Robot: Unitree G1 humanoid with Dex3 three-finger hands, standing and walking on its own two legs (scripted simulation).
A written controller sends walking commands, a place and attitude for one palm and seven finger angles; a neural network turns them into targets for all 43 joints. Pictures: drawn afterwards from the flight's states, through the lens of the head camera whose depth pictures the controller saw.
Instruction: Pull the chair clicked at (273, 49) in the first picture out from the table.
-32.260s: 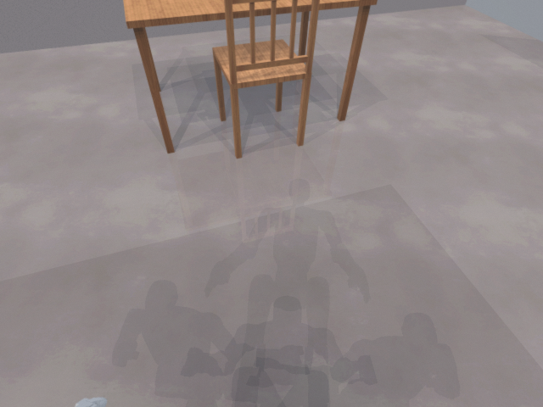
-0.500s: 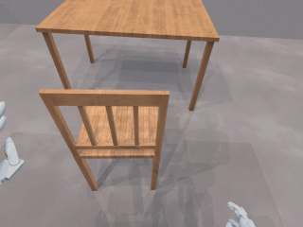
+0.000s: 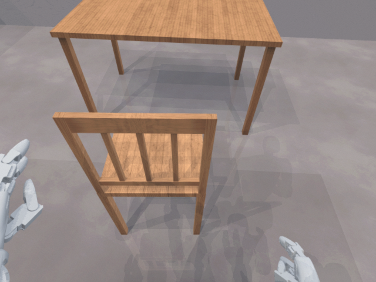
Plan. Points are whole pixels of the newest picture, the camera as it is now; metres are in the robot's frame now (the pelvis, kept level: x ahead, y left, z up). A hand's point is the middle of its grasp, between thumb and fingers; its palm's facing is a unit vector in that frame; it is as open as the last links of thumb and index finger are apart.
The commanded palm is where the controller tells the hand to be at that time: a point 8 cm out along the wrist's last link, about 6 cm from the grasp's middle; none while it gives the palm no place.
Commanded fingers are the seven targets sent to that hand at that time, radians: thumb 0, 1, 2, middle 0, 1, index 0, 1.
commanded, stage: let the arm hang, fingers relaxed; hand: left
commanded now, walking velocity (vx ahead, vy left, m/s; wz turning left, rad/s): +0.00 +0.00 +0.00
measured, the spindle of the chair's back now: (144, 158) +0.48 +0.17 -0.10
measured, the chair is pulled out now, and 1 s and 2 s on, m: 0.60 0.60 0.60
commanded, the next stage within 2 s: look to check the result in 1.06 s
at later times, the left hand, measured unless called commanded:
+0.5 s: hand out of the picture -0.06 +0.18 -0.17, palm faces +0.01 -0.97 -0.23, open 7.2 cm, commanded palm none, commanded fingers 0.00 0.90 0.90 -0.20 -0.30 -0.20 -0.30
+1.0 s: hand out of the picture -0.04 +0.13 -0.18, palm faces +0.04 -0.99 -0.16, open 7.3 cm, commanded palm none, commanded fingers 0.00 0.90 0.90 -0.20 -0.30 -0.20 -0.30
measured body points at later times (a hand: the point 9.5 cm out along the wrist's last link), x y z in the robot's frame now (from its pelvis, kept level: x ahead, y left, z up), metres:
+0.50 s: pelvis -0.02 -0.01 +0.00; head +0.00 -0.01 +0.45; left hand -0.06 +0.23 -0.15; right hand -0.06 -0.25 -0.15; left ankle -0.01 +0.10 -0.74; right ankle +0.00 -0.14 -0.74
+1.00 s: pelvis -0.02 -0.03 +0.00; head -0.02 -0.03 +0.45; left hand -0.04 +0.18 -0.16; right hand -0.05 -0.22 -0.17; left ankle -0.01 +0.10 -0.74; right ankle +0.00 -0.14 -0.74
